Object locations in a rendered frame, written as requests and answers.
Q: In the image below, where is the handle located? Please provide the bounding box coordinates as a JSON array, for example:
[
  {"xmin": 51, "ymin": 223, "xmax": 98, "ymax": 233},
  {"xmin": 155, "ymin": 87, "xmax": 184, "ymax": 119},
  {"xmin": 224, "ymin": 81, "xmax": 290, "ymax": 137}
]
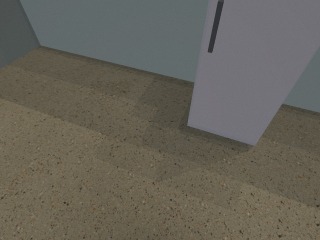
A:
[{"xmin": 207, "ymin": 0, "xmax": 224, "ymax": 53}]

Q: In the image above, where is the fridge door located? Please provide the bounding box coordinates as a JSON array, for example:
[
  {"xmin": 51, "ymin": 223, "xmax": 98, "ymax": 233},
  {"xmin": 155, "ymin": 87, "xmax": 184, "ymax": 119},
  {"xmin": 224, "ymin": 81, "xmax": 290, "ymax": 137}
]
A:
[{"xmin": 189, "ymin": 0, "xmax": 320, "ymax": 143}]

